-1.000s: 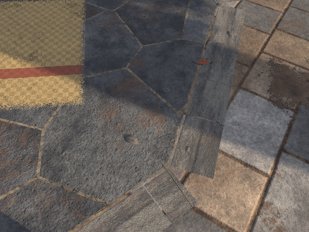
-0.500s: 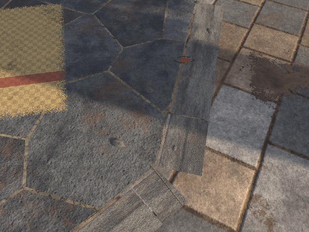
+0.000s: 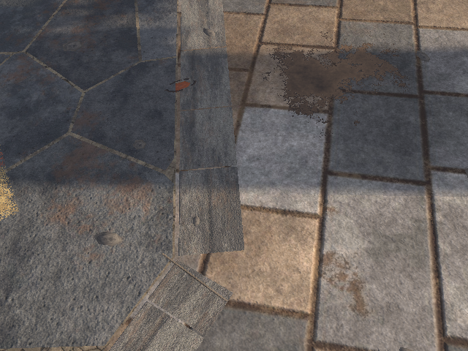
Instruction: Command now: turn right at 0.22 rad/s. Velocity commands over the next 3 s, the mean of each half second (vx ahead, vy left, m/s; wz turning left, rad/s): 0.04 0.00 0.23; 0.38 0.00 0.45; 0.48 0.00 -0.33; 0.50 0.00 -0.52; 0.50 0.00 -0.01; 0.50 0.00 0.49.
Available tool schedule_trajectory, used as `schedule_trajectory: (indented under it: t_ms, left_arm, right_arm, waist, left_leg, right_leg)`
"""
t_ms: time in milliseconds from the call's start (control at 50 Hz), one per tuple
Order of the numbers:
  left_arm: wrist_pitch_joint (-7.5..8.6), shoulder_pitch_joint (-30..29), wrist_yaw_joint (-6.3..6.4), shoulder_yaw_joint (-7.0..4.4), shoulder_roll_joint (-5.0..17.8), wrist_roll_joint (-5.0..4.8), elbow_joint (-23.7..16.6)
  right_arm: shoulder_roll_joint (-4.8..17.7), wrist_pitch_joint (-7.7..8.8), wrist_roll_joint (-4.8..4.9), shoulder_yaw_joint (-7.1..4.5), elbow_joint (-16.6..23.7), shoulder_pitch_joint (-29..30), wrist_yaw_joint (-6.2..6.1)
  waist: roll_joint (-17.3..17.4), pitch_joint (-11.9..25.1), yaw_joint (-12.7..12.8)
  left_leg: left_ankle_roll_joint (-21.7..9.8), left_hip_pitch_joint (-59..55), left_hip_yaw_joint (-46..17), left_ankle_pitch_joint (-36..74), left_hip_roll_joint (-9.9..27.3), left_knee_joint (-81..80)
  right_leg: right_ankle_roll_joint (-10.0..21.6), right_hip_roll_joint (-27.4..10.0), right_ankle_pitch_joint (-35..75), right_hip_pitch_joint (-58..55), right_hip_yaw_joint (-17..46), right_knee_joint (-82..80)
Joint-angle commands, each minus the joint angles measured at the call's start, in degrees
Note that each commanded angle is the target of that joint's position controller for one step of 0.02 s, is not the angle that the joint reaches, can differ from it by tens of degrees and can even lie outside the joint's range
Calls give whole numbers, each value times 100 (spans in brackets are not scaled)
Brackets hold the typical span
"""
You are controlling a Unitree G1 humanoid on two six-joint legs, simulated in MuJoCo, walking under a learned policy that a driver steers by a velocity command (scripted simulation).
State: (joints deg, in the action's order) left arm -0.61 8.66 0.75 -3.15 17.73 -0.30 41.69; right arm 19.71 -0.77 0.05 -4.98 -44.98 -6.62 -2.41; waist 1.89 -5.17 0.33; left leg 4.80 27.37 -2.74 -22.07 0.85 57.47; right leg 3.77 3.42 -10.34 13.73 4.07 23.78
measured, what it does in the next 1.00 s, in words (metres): walks ahead, turning left: left foot, then left foot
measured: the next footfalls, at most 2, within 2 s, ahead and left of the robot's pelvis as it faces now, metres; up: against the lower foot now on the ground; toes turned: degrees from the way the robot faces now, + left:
left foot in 0.18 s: +0.06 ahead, +0.16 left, +0.00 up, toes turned +1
left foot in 0.84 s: +0.21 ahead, +0.25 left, +0.00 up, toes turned +26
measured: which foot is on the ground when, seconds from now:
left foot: up 0.00-0.16, down 0.18-0.40, up 0.42-0.82, down 0.84-1.00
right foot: down 0.00-0.84, up 0.86-1.00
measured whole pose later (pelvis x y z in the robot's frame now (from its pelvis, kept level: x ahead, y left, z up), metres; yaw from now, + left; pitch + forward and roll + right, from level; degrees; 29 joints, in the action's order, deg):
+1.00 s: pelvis +0.19 +0.16 -0.01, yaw +25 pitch +1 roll +0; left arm 4.9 15.5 -0.6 -3.0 18.8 -1.4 44.6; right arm 16.0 3.2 0.1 -2.6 -37.9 -12.7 2.1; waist -2.0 -2.9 1.2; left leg -4.6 15.3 2.5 -12.0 -3.7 26.2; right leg 0.0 -6.6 -16.8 29.2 0.4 66.6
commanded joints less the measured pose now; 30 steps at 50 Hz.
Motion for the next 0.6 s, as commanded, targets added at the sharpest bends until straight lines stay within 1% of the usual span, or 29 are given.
schedule_trajectory:
  t_ms: [20,60,80,100,120,140,160,180,200,220,240,260,280,320,340,360,380,400,420,440,460,480,500,520,540,560,600]
  left_arm:
    - [75,-230,73,-118,685,67,-288]
    - [83,-272,51,-32,552,147,-163]
    - [86,-251,28,-3,535,182,-82]
    - [86,-247,5,3,580,200,-14]
    - [86,-296,-11,1,643,191,36]
    - [78,-381,-14,-10,720,147,62]
    - [72,-351,-5,-23,780,93,111]
    - [84,-163,9,-30,794,76,190]
    - [109,18,33,-49,814,141,193]
    - [126,159,50,-76,794,160,162]
    - [108,-76,99,-79,753,156,148]
    - [76,-241,139,-91,666,130,87]
    - [26,-310,170,-95,551,98,45]
    - [-31,-205,159,-119,457,75,-12]
    - [-16,-99,132,-133,433,69,-6]
    - [12,39,103,-152,436,63,18]
    - [42,281,76,-181,487,67,55]
    - [54,359,63,-268,789,78,96]
    - [74,505,26,-343,1045,40,129]
    - [161,592,-4,-310,1037,111,109]
    - [263,474,14,-234,826,127,54]
    - [347,314,44,-208,732,45,20]
    - [405,266,72,-202,718,-9,25]
    - [433,324,97,-194,721,-5,51]
    - [455,434,105,-198,743,28,80]
    - [472,562,102,-207,757,46,113]
    - [486,758,80,-234,840,46,178]
  right_arm:
    - [296,37,2,-27,225,-161,19]
    - [203,52,4,42,201,-117,69]
    - [221,64,16,55,187,-102,94]
    - [275,77,36,55,182,-101,112]
    - [326,92,50,50,180,-124,122]
    - [366,112,52,45,174,-188,130]
    - [418,135,29,43,179,-234,137]
    - [549,151,-19,35,233,-204,133]
    - [838,161,-36,-7,321,-194,114]
    - [1120,145,40,-90,281,-170,127]
    - [1007,142,91,-106,298,-206,159]
    - [877,151,67,-75,291,-259,166]
    - [842,159,38,-66,301,-282,158]
    - [831,187,34,-73,367,-236,134]
    - [819,188,51,-75,414,-159,116]
    - [803,170,81,-79,473,-45,98]
    - [700,130,123,-58,526,44,77]
    - [453,91,151,0,646,50,69]
    - [308,78,152,46,724,48,69]
    - [509,117,134,-8,866,177,68]
    - [678,142,171,-91,835,117,84]
    - [636,138,172,-102,779,-31,117]
    - [545,153,155,-83,778,-23,148]
    - [452,185,147,-55,797,56,191]
    - [370,220,155,-23,844,131,239]
    - [302,250,165,6,912,235,287]
    - [163,280,168,74,1089,468,369]
  waist:
    - [-878,943,13]
    - [-945,829,93]
    - [-961,752,136]
    - [-950,657,154]
    - [-903,563,116]
    - [-830,483,22]
    - [-724,421,-50]
    - [-529,412,-36]
    - [-131,513,119]
    - [458,611,336]
    - [609,617,143]
    - [791,637,85]
    - [947,620,57]
    - [1106,664,82]
    - [1093,736,131]
    - [986,799,205]
    - [733,995,317]
    - [-100,960,233]
    - [-1187,701,312]
    - [-1377,417,404]
    - [-845,261,268]
    - [-635,123,137]
    - [-626,59,136]
    - [-621,67,207]
    - [-627,95,286]
    - [-619,125,367]
    - [-592,154,500]
  left_leg:
    - [85,-276,-56,303,228,-752]
    - [54,-834,10,398,323,-1400]
    - [30,-1042,58,422,319,-1650]
    - [-5,-1178,102,431,289,-1862]
    - [-57,-1293,145,461,252,-2133]
    - [-126,-1423,227,654,186,-2533]
    - [-209,-1555,262,1071,135,-3023]
    - [-302,-1655,70,1769,230,-3305]
    - [-446,-1752,-344,3068,546,-3153]
    - [-751,-1633,-658,3205,664,-3036]
    - [-988,-1350,-981,2740,775,-3292]
    - [-1148,-1291,-1358,2518,953,-3509]
    - [-1294,-1289,-1678,2447,1070,-3618]
    - [-1465,-1458,-2012,2434,1177,-3652]
    - [-1457,-1518,-2040,2481,1164,-3576]
    - [-1358,-1467,-1980,2483,1068,-3422]
    - [-1158,-1210,-1764,1740,825,-3177]
    - [-816,-458,-1071,604,249,-2513]
    - [-528,579,-240,-605,-434,-1514]
    - [-465,1363,-352,-1159,-156,-316]
    - [-518,1576,-638,-927,50,282]
    - [-502,1771,-691,-512,191,415]
    - [-464,1942,-679,-139,319,380]
    - [-404,1941,-583,185,398,341]
    - [-340,1840,-407,439,412,238]
    - [-277,1791,-262,638,416,75]
    - [-187,1680,-67,925,455,-413]
  right_leg:
    - [950,-1363,1150,-666,1033,-657]
    - [909,-1310,610,-321,902,-750]
    - [902,-1316,356,-201,900,-797]
    - [895,-1343,150,-115,931,-810]
    - [866,-1361,14,-54,953,-765]
    - [802,-1342,-34,-23,937,-650]
    - [684,-1295,22,-38,906,-524]
    - [486,-1190,110,-99,843,-368]
    - [258,-926,25,-117,609,6]
    - [58,-462,-144,-87,133,211]
    - [-133,-210,-196,-245,-274,579]
    - [-229,-124,-297,-208,-419,893]
    - [-250,-67,-406,-83,-403,1080]
    - [-212,0,-810,198,-306,1203]
    - [-176,-25,-917,203,-258,1109]
    - [-132,-109,-741,47,-208,827]
    - [-46,-315,-744,-403,-86,334]
    - [205,-859,-1209,-894,489,-180]
    - [761,-1707,-2091,-1290,1850,-973]
    - [1244,-2557,-2201,-1319,2820,-1396]
    - [1275,-2553,-2158,-1267,2695,-1399]
    - [1106,-2361,-2099,-1364,2239,-1414]
    - [946,-2238,-1857,-1520,1847,-1472]
    - [825,-2100,-1428,-1606,1439,-1529]
    - [750,-1951,-1011,-1605,1046,-1590]
    - [727,-1870,-669,-1651,736,-1629]
    - [719,-1812,-168,-1724,257,-1644]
